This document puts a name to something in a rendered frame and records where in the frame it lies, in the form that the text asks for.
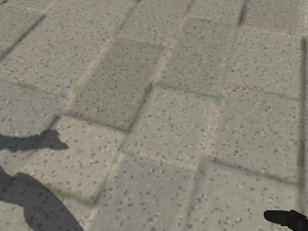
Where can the right robot hand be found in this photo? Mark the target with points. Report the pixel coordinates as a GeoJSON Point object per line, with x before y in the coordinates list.
{"type": "Point", "coordinates": [293, 219]}

